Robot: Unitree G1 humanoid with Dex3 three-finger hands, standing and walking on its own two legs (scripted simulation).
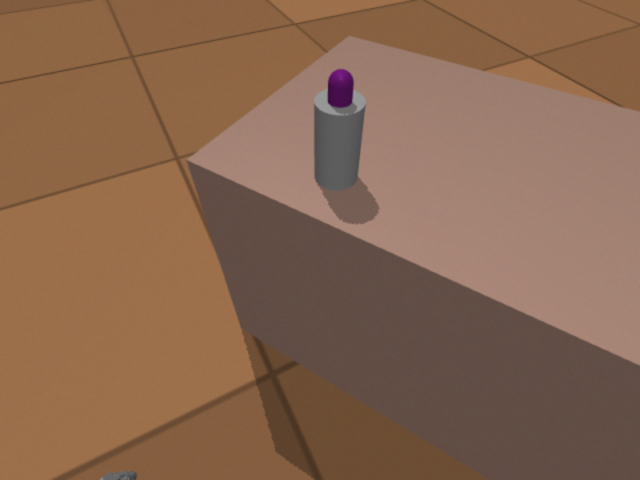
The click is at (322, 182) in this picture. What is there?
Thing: necked bottle
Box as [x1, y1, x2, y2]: [314, 69, 365, 190]
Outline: 343,69 338,69 330,75 328,80 328,88 318,93 314,99 314,175 316,181 321,186 333,190 345,189 351,186 356,180 365,103 362,95 352,89 353,81 351,75
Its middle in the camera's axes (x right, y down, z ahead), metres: +0.03 -0.19 +0.68
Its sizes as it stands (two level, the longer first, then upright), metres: 0.085 0.085 0.214
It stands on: a support 0.75 m high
